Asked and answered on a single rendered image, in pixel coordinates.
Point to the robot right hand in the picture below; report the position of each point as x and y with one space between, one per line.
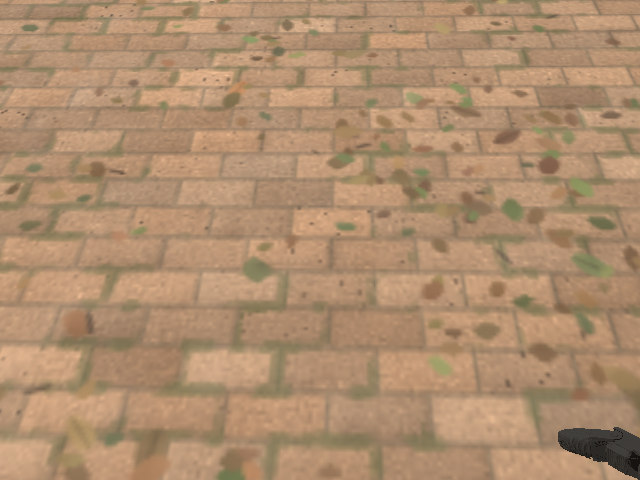
619 448

